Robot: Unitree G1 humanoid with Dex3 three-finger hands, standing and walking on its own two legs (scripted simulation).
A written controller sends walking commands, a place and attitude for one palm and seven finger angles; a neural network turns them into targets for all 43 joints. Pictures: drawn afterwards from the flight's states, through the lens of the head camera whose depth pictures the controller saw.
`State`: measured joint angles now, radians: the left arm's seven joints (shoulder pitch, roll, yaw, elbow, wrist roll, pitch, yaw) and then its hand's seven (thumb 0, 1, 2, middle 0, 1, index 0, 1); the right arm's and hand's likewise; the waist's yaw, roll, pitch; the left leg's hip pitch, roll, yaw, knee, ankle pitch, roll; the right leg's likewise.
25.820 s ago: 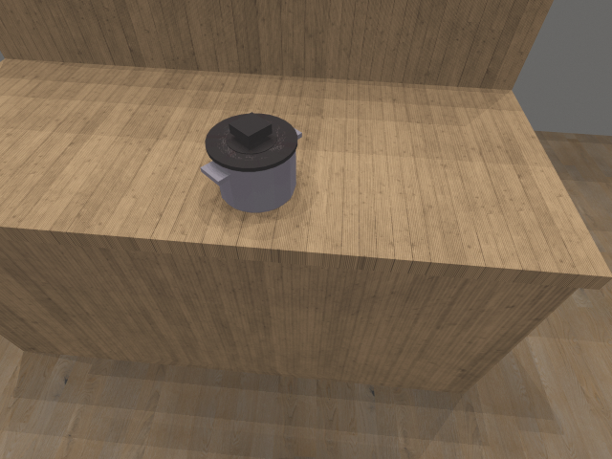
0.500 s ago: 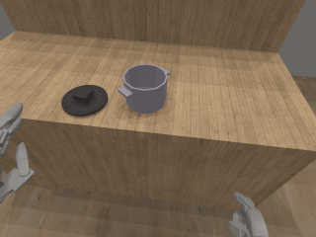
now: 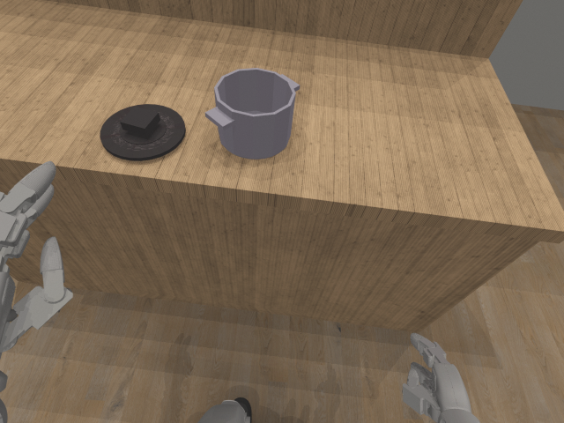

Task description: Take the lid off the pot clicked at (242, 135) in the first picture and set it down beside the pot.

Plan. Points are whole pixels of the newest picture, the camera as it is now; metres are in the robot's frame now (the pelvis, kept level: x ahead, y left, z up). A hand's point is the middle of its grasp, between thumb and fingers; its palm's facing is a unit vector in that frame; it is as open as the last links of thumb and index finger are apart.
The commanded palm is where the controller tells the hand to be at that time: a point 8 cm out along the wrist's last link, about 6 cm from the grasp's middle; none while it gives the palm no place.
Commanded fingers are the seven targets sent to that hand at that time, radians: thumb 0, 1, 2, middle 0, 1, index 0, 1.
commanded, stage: step back with the hand held close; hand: left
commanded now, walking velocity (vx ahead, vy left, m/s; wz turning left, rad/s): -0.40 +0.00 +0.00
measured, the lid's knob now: (140, 121) +0.63 +0.33 +0.00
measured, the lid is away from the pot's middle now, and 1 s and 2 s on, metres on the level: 0.23 0.23 0.23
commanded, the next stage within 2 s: stop stepping back and stand still in 0.32 s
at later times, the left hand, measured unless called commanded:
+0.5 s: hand out of the picture +0.09 +0.32 +0.15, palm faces +0.31 -0.88 -0.36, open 7.5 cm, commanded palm +0.00 +0.36 +0.18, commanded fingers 0.00 0.90 0.90 -0.20 -0.30 -0.20 -0.30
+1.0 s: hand out of the picture -0.07 +0.38 +0.18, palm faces +0.12 -0.94 -0.31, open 7.5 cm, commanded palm -0.13 +0.46 +0.18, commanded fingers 0.00 0.90 0.90 -0.20 -0.30 -0.20 -0.30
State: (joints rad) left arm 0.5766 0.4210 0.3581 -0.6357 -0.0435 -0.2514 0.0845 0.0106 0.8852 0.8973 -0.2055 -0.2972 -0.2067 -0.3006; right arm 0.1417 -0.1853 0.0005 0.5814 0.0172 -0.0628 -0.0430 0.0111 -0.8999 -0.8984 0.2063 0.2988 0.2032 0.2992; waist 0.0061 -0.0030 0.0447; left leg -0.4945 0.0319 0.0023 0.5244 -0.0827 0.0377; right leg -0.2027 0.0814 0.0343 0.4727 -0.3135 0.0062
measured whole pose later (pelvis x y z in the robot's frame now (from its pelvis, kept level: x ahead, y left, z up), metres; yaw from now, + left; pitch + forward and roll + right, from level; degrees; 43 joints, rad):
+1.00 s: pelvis -0.26 +0.18 +0.01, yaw -1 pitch +0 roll -5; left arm 0.67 0.45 0.33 -0.83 -0.07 -0.19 0.08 0.02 0.89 0.90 -0.20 -0.30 -0.20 -0.30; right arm 0.29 -0.08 0.06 0.57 0.01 -0.13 0.04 0.01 -0.90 -0.90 0.21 0.30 0.21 0.30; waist -0.07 -0.12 0.04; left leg -0.25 0.07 0.03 0.55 -0.29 0.04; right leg -0.60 0.07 -0.07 1.20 -0.32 -0.01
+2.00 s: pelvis -0.11 +0.15 +0.01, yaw +4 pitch +3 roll +0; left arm 0.19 0.15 0.02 1.01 0.00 0.00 0.04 0.00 0.92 0.90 -0.20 -0.30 -0.20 -0.30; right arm 0.30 -0.14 -0.04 1.00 0.00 0.00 -0.04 0.01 -0.93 -0.90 0.20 0.30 0.20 0.30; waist -0.03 0.02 0.06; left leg -0.15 0.03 0.06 0.58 -0.34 -0.01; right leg -0.25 -0.03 0.00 0.60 -0.32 0.00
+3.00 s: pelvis +0.09 +0.16 +0.00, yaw +1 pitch +2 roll +1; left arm 0.19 0.19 0.05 1.02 0.03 -0.03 0.04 0.00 0.92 0.90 -0.20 -0.29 -0.20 -0.30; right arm 0.32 -0.11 -0.04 1.04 0.01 0.02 -0.03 0.01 -0.91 -0.90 0.20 0.30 0.20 0.30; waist -0.01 -0.01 0.07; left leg -0.27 0.03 0.04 0.73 -0.50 0.00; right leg -0.14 -0.02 -0.04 0.50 -0.39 -0.02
